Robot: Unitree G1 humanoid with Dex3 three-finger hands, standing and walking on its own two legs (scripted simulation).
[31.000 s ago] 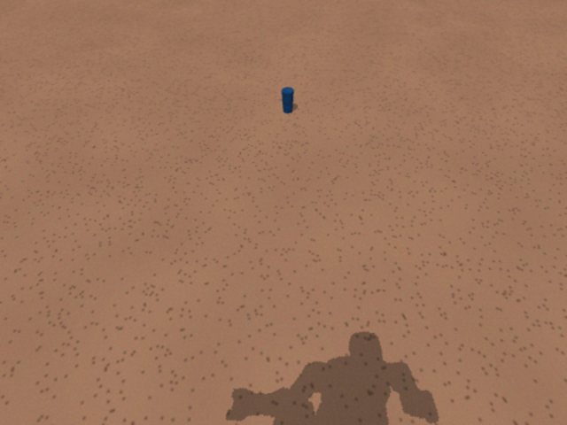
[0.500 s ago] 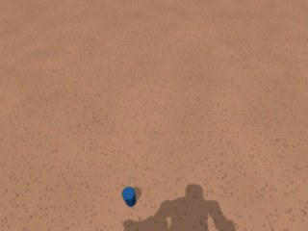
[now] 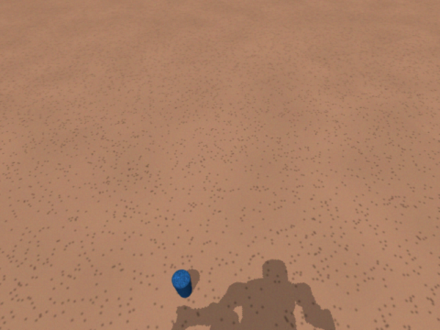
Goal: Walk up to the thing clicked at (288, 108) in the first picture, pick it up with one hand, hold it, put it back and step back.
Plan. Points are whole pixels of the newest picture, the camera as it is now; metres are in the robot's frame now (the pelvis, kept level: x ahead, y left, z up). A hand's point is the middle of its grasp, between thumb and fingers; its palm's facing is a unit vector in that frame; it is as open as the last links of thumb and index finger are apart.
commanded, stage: stand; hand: left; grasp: from the side
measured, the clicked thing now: (183, 285) +0.43 +0.20 -0.71
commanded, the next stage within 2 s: step back in 0.70 s
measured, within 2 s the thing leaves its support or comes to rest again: neither
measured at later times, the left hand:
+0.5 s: hand out of the picture +0.08 +0.24 -0.16, palm faces -0.02 -0.94 -0.34, open 7.4 cm
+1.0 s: hand out of the picture +0.11 +0.29 -0.18, palm faces -0.01 -0.93 -0.37, open 7.4 cm
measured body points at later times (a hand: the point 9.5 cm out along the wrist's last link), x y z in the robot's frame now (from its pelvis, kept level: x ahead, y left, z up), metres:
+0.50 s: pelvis +0.02 +0.00 +0.00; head +0.02 -0.01 +0.45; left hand +0.09 +0.29 -0.13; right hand +0.08 -0.30 -0.14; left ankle +0.03 +0.12 -0.75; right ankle +0.01 -0.14 -0.75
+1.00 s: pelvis -0.02 +0.03 -0.02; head +0.04 +0.04 +0.42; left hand +0.11 +0.34 -0.15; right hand +0.05 -0.31 -0.14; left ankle -0.03 +0.12 -0.75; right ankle +0.02 -0.13 -0.75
